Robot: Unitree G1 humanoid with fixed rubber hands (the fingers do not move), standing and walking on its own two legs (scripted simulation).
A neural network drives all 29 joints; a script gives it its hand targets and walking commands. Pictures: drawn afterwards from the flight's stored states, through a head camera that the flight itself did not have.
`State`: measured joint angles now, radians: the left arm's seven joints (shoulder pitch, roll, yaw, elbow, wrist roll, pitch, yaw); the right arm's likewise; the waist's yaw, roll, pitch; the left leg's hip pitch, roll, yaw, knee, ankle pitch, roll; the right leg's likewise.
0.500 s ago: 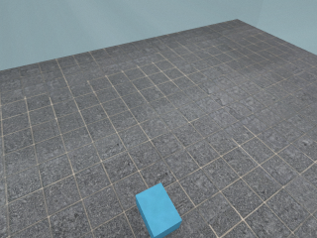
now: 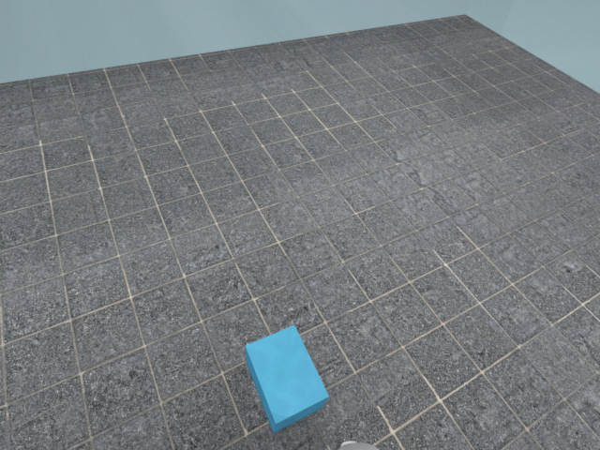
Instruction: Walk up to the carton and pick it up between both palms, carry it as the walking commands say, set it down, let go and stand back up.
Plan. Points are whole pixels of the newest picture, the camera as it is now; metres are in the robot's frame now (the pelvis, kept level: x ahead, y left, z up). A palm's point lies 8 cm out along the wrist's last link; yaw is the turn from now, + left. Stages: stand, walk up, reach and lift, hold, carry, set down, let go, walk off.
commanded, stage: walk up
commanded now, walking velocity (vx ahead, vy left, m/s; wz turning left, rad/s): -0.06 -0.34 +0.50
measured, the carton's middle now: (284, 377) +0.42 -0.03 -0.71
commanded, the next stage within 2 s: none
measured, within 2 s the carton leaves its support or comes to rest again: neither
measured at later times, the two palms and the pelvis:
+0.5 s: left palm out of the picture -0.03 +0.09 -0.15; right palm (526, 415) +0.20 -0.37 -0.13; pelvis +0.02 -0.15 -0.01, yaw +15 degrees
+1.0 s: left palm out of the picture -0.09 +0.12 -0.16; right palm (494, 426) +0.19 -0.32 -0.14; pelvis +0.01 -0.11 -0.02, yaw +18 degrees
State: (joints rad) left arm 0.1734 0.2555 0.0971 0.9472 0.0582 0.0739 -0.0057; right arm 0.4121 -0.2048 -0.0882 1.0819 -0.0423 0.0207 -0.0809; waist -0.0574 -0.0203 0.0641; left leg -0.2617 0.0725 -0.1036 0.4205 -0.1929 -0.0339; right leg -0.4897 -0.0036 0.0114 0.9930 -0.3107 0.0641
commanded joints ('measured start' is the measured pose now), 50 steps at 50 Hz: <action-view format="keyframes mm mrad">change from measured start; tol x32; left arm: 1 -57 6 -8 -122 -16 1 -14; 50 248 -1 -44 66 -34 -67 20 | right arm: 1 48 -227 -41 -52 -15 -9 3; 50 -95 -174 20 -83 3 -20 61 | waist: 1 -10 256 -50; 8 58 310 -66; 12 91 -363 -85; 29 77 212 -68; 46 101 -220 -51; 50 6 114 -124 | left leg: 1 75 237 -256 -102 253 167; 8 -229 113 -183 -144 -222 81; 15 -255 -62 100 714 -276 37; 23 -59 -54 135 193 -231 60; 27 315 280 -128 -91 487 154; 40 -253 -63 68 573 -297 -2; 50 356 237 -102 -135 150 13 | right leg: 1 -97 -23 35 -10 -11 7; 10 567 -80 32 -710 -53 -8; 13 220 -307 305 -904 -351 -150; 23 383 -281 79 -628 680 -235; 28 282 -87 -66 -568 75 -24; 46 358 -287 -57 -625 514 -186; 50 65 -86 -149 -378 -130 -45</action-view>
